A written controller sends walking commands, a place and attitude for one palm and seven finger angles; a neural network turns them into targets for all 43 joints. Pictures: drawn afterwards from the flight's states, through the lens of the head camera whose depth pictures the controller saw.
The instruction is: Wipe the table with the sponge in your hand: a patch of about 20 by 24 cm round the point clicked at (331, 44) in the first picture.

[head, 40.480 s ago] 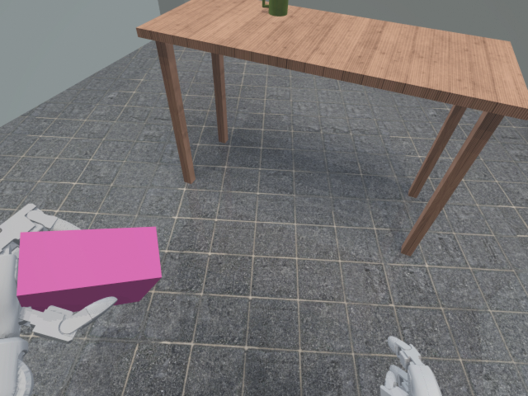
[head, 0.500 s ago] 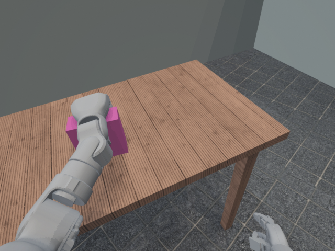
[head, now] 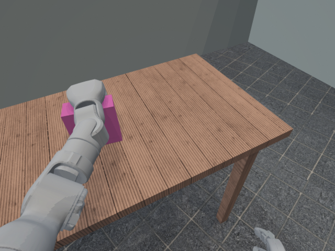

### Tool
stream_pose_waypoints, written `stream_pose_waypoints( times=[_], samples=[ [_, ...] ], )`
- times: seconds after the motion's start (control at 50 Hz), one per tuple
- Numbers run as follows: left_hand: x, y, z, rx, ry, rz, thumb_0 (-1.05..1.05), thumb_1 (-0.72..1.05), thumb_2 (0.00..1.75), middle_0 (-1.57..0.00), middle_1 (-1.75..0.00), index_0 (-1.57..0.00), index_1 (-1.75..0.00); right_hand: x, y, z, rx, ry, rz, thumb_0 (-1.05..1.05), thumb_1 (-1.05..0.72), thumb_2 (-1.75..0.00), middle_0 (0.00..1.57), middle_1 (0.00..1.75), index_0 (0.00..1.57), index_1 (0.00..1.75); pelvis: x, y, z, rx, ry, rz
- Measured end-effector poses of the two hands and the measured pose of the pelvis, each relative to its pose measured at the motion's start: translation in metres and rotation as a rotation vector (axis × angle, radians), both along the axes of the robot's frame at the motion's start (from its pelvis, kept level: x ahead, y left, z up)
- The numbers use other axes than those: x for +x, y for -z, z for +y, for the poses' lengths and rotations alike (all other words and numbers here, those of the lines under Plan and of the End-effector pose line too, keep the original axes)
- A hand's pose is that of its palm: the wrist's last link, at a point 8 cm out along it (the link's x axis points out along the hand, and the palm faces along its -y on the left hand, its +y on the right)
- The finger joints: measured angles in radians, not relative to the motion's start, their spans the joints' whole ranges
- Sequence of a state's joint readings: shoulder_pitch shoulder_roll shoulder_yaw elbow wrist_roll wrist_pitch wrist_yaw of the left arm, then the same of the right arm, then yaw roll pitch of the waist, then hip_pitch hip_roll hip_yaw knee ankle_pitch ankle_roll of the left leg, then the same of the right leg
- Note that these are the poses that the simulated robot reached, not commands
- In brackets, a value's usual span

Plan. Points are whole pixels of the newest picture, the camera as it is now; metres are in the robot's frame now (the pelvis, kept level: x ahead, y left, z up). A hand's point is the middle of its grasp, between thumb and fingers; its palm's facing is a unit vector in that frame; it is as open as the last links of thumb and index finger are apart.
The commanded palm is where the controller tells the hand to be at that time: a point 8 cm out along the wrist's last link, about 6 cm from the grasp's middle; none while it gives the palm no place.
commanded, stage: wipe forward along the third lane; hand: left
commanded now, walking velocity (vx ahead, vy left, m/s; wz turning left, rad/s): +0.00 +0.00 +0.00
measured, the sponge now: (96, 128) +0.42 +0.22 +0.07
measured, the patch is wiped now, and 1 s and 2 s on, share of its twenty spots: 0.85 0.85 0.85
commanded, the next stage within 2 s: wipe back along the third lane in 0.20 s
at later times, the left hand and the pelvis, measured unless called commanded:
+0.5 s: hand (89, 103) +0.46 +0.24 +0.13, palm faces +0.03 -0.04 -1.00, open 10.1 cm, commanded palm +0.42 +0.22 +0.17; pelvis +0.03 +0.02 +0.00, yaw +0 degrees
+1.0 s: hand (94, 114) +0.42 +0.21 +0.13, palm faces +0.08 -0.06 -0.99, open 10.1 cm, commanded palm +0.37 +0.19 +0.16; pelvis +0.03 +0.04 +0.00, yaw +2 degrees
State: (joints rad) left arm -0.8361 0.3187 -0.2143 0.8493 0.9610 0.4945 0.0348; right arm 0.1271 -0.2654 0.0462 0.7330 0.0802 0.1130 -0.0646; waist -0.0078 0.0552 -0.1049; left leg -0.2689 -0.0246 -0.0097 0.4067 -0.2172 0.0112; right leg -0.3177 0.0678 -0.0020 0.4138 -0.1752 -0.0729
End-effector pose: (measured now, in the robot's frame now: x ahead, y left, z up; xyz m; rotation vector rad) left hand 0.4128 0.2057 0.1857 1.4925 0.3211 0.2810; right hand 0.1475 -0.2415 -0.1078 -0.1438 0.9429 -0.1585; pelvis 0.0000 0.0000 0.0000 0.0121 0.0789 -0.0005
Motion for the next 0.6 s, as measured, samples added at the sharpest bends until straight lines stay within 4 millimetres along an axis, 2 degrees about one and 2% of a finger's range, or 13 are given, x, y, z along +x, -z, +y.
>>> stream_pose_waypoints(
  times=[0.32, 0.4, 0.5, 0.6],
  samples=[
    [0.039, -0.002, 0.022, 0.021, -0.007, 0.032, 0.02, -0.55, 1.06, -0.72, -1.38, -0.79, -1.31, -0.028, 0.011, 0.002, -0.024, 0.046, 0.115, 0.01, -0.9, -0.9, 0.2, 0.3, 0.2, 0.3, 0.012, 0.0, 0.013, -0.012, -0.004, 0.053],
    [0.041, 0.001, 0.024, 0.019, 0.008, 0.024, 0.02, -0.55, 1.06, -0.72, -1.38, -0.78, -1.32, -0.03, 0.013, 0.004, -0.016, 0.056, 0.135, 0.01, -0.9, -0.9, 0.2, 0.3, 0.2, 0.3, 0.018, -0.001, 0.018, -0.015, 0.005, 0.061],
    [0.029, 0.004, 0.024, 0.017, 0.023, -0.042, 0.02, -0.54, 1.06, -0.7, -1.4, -0.76, -1.34, -0.016, 0.014, 0.014, 0.007, 0.039, 0.126, 0.01, -0.9, -0.9, 0.2, 0.3, 0.2, 0.3, 0.026, -0.001, 0.024, -0.02, 0.005, 0.048],
    [0.019, 0.004, 0.022, 0.014, 0.005, -0.08, 0.01, -0.51, 1.05, -0.68, -1.42, -0.74, -1.36, 0.019, 0.006, 0.029, 0.03, -0.007, 0.068, 0.01, -0.9, -0.9, 0.2, 0.3, 0.2, 0.3, 0.029, -0.001, 0.03, -0.022, -0.005, 0.031]
  ],
)
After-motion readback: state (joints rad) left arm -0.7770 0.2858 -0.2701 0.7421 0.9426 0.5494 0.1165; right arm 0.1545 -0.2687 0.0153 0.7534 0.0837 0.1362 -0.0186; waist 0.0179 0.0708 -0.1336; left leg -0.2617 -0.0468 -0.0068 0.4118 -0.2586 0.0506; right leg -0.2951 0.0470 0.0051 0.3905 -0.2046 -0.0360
